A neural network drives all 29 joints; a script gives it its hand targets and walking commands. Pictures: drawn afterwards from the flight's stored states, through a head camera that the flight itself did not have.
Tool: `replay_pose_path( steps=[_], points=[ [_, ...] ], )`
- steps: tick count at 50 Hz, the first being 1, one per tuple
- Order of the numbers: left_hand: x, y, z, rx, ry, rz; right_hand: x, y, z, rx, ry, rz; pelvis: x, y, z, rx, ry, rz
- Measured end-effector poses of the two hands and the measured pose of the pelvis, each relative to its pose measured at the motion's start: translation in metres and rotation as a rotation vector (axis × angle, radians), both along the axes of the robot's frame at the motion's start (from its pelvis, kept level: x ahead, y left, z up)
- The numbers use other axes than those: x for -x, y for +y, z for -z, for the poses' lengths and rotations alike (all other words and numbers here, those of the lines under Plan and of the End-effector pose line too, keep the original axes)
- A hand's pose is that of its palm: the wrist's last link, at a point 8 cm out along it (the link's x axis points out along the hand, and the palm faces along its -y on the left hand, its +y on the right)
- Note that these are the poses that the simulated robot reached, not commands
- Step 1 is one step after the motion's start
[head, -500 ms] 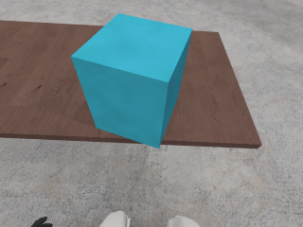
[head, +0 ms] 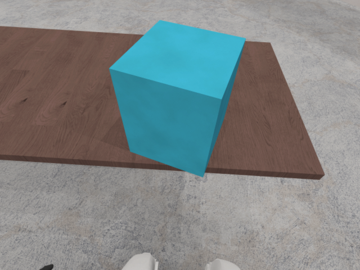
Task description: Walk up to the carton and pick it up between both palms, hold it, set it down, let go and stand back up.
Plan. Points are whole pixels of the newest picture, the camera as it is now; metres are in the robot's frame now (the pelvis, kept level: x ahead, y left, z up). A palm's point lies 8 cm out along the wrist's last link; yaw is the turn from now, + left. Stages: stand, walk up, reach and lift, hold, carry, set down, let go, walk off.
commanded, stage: walk up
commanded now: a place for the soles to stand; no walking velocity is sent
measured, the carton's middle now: (182, 100) +0.46 +0.02 +0.12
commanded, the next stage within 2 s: reach and lift in 0.36 s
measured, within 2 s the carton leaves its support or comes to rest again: neither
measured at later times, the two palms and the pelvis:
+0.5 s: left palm out of the picture +0.12 +0.30 -0.10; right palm out of the picture +0.10 -0.31 -0.10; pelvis -0.01 -0.01 -0.01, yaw -1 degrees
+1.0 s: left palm (53, 268) +0.13 +0.26 -0.05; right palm out of the picture +0.12 -0.26 -0.04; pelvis -0.03 -0.02 +0.02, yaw -1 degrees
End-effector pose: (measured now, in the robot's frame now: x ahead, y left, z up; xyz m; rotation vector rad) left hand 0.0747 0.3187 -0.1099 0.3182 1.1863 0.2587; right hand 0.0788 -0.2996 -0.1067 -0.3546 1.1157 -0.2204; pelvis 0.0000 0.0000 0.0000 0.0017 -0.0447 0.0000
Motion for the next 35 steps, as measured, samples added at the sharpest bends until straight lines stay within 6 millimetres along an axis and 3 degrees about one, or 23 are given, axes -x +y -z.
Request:
replay_pose_path(
  steps=[19,23,29,35],
  points=[
    [0.003,0.001,-0.003,-0.005,0.006,-0.021,-0.006,0.002,-0.005,-0.005,-0.031,-0.032,0.003,0.000,-0.003,0.006,-0.001,-0.009],
    [-0.026,-0.010,-0.008,-0.025,0.031,-0.015,-0.018,-0.003,-0.002,-0.014,-0.063,-0.074,0.011,-0.005,0.003,0.015,-0.022,0.006],
    [-0.077,-0.040,-0.025,0.028,-0.107,0.066,-0.033,-0.014,-0.013,0.016,-0.147,-0.087,0.018,-0.016,0.007,0.017,-0.039,0.022],
    [-0.093,-0.061,-0.033,0.089,-0.187,0.107,-0.032,-0.018,-0.027,0.067,-0.172,-0.075,0.021,-0.023,0.004,0.007,-0.042,0.023]
  ],
)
